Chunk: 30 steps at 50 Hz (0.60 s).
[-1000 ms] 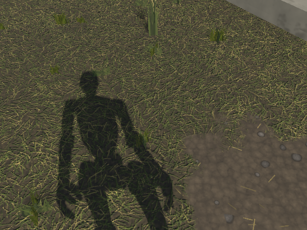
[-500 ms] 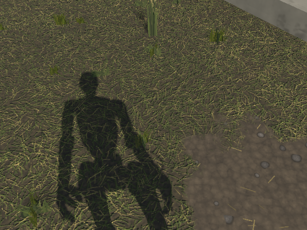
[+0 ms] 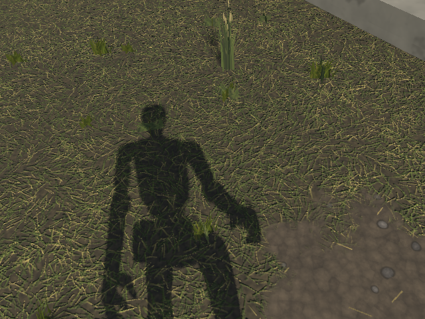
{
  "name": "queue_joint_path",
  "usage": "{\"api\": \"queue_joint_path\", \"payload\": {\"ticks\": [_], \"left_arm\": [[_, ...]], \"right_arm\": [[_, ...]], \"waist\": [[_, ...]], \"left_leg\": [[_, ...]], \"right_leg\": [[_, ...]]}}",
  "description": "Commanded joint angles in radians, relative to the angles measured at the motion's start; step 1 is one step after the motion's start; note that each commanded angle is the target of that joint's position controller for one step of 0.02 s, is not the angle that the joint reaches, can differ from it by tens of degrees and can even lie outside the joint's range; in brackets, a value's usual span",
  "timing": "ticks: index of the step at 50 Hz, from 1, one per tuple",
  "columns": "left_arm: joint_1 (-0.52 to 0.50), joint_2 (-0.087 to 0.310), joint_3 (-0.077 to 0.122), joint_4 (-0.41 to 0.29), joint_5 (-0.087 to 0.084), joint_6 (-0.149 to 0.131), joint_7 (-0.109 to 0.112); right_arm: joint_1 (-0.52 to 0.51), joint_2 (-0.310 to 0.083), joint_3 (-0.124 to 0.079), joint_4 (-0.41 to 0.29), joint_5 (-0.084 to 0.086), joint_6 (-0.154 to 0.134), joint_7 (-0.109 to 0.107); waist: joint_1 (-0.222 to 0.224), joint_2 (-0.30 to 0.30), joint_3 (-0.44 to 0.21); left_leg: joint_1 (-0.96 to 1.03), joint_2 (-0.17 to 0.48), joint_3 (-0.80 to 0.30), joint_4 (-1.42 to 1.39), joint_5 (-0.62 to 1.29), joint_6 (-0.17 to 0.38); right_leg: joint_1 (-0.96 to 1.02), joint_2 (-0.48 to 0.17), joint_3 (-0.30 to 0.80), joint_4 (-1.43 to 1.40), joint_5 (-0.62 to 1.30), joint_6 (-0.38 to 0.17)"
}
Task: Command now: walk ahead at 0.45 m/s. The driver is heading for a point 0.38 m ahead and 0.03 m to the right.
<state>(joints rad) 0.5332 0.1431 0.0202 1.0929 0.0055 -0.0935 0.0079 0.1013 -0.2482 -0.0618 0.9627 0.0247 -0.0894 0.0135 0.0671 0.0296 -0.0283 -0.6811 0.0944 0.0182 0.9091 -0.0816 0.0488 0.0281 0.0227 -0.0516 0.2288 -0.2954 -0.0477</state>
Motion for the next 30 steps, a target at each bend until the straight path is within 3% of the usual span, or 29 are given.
{"api": "queue_joint_path", "payload": {"ticks": [1, 5, 7, 8, 9, 10, 11, 12, 13, 14, 15, 16, 17, 19, 22, 24, 26, 28, 30], "left_arm": [[0.039, 0.175, 0.028, -0.043, -0.001, -0.004, 0.018], [0.064, 0.183, 0.04, -0.029, -0.019, -0.005, 0.019], [0.037, 0.201, 0.049, -0.034, -0.017, 0.0, 0.02], [0.023, 0.217, 0.056, -0.039, -0.014, 0.005, 0.02], [0.003, 0.225, 0.06, -0.044, -0.01, 0.014, 0.02], [-0.025, 0.224, 0.057, -0.056, -0.007, 0.018, 0.017], [-0.031, 0.183, 0.041, -0.085, 0.009, 0.015, 0.011], [0.118, 0.015, -0.001, -0.075, -0.01, -0.006, -0.005], [0.023, 0.118, 0.024, -0.077, -0.038, -0.034, -0.007], [-0.071, 0.164, 0.037, -0.11, -0.055, -0.043, -0.004], [-0.116, 0.175, 0.041, -0.117, -0.044, -0.042, 0.008], [-0.13, 0.177, 0.056, -0.117, -0.028, -0.032, 0.02], [-0.104, 0.157, 0.059, -0.117, -0.023, -0.016, 0.025], [-0.087, 0.112, 0.057, -0.118, -0.025, 0.009, 0.031], [-0.172, 0.114, 0.056, -0.16, -0.011, 0.027, 0.036], [-0.246, 0.109, 0.048, -0.176, -0.005, 0.033, 0.032], [-0.302, 0.128, 0.049, -0.185, -0.011, 0.042, 0.028], [-0.344, 0.149, 0.053, -0.193, -0.012, 0.051, 0.026], [-0.354, 0.158, 0.057, -0.191, -0.005, 0.052, 0.024]], "right_arm": [[-0.199, 0.01, 0.018, -0.105, 0.003, -0.009, 0.012], [-0.286, -0.017, 0.022, -0.153, 0.012, -0.014, 0.031], [-0.261, -0.049, 0.01, -0.162, 0.01, -0.021, 0.039], [-0.205, -0.077, -0.004, -0.152, 0.008, -0.023, 0.037], [-0.077, -0.115, -0.024, -0.119, 0.01, -0.023, 0.032], [0.105, -0.159, -0.048, -0.066, 0.012, -0.017, 0.024], [0.292, -0.238, -0.069, -0.029, -0.005, -0.008, 0.01], [0.323, -0.254, -0.063, -0.01, -0.028, -0.009, 0.02], [0.261, -0.168, -0.04, -0.013, -0.024, -0.01, 0.021], [0.145, -0.123, -0.025, -0.033, -0.02, -0.015, 0.019], [0.058, -0.092, -0.012, -0.051, -0.022, -0.022, 0.025], [0.026, -0.063, -0.005, -0.047, -0.027, -0.028, 0.03], [0.026, -0.047, 0.002, -0.031, -0.038, -0.033, 0.032], [0.032, -0.048, 0.008, -0.008, -0.045, -0.036, 0.026], [0.024, -0.087, 0.008, 0.008, -0.054, -0.03, 0.0], [0.035, -0.11, 0.005, 0.012, -0.047, -0.015, -0.014], [0.075, -0.129, 0.002, 0.028, -0.041, -0.002, -0.019], [0.093, -0.126, 0.004, 0.042, -0.035, 0.01, -0.02], [0.081, -0.115, 0.007, 0.047, -0.021, 0.02, -0.022]], "waist": [[0.007, -0.113, 0.174], [0.001, -0.127, 0.201], [-0.04, -0.142, 0.156], [-0.077, -0.169, 0.098], [-0.145, -0.193, 0.012], [-0.232, -0.193, -0.089], [-0.277, -0.06, -0.239], [-0.167, 0.226, -0.41], [-0.192, 0.143, -0.327], [-0.157, 0.1, -0.165], [-0.114, -0.025, -0.1], [-0.081, -0.054, -0.059], [-0.049, -0.025, -0.051], [-0.019, 0.013, -0.026], [-0.001, 0.033, -0.016], [-0.024, 0.043, -0.041], [-0.05, 0.045, -0.057], [-0.063, 0.046, -0.042], [-0.047, 0.038, -0.023]], "left_leg": [[-0.043, -0.037, 0.048, -0.213, 0.105, -0.014], [-0.004, -0.051, 0.044, -0.342, 0.117, 0.023], [0.075, -0.079, 0.053, -0.378, 0.075, 0.056], [0.165, -0.11, 0.071, -0.369, 0.043, 0.073], [0.325, -0.146, 0.091, -0.363, 0.022, 0.096], [0.583, -0.135, 0.07, -0.37, 0.049, 0.127], [0.918, 0.087, -0.198, -0.349, -0.02, 0.192], [1.171, 0.328, -0.728, -0.519, -0.147, 0.363], [1.073, 0.28, -0.731, -0.595, -0.039, 0.31], [0.899, 0.256, -0.521, -0.586, 0.189, 0.271], [0.722, 0.224, -0.371, -0.591, 0.406, 0.245], [0.596, 0.185, -0.265, -0.61, 0.503, 0.225], [0.515, 0.157, -0.203, -0.637, 0.539, 0.212], [0.424, 0.131, -0.132, -0.674, 0.594, 0.218], [0.382, 0.105, -0.052, -0.68, 0.663, 0.217], [0.391, 0.079, -0.01, -0.67, 0.632, 0.192], [0.424, 0.084, -0.017, -0.667, 0.547, 0.183], [0.448, 0.097, -0.041, -0.653, 0.423, 0.174], [0.45, 0.092, -0.059, -0.602, 0.28, 0.148]], "right_leg": [[-0.089, -0.211, 0.122, -0.137, 0.36, -0.111], [0.0, -0.258, 0.097, -0.125, 0.423, -0.113], [0.072, -0.275, 0.075, -0.042, 0.661, -0.095], [0.104, -0.28, 0.069, 0.037, 0.861, -0.083], [0.104, -0.267, 0.048, 0.186, 1.035, -0.068], [-0.003, -0.23, 0.028, 0.398, 1.042, -0.038], [-0.272, -0.159, 0.007, 0.737, 0.651, -0.012], [-0.596, 0.049, 0.11, 1.086, -0.245, 0.04], [-0.67, 0.014, 0.226, 1.206, -0.266, 0.018], [-0.705, -0.031, 0.178, 1.215, -0.202, 0.015], [-0.643, -0.085, 0.15, 1.17, -0.131, 0.021], [-0.587, -0.11, 0.133, 1.116, -0.106, 0.025], [-0.518, -0.131, 0.134, 1.073, -0.085, 0.021], [-0.467, -0.134, 0.12, 0.979, -0.069, 0.027], [-0.468, -0.139, 0.103, 0.743, 0.038, 0.055], [-0.418, -0.126, 0.079, 0.582, 0.145, 0.063], [-0.387, -0.108, 0.069, 0.496, 0.21, 0.07], [-0.374, -0.099, 0.073, 0.426, 0.206, 0.065], [-0.325, -0.083, 0.062, 0.316, 0.221, 0.045]]}}
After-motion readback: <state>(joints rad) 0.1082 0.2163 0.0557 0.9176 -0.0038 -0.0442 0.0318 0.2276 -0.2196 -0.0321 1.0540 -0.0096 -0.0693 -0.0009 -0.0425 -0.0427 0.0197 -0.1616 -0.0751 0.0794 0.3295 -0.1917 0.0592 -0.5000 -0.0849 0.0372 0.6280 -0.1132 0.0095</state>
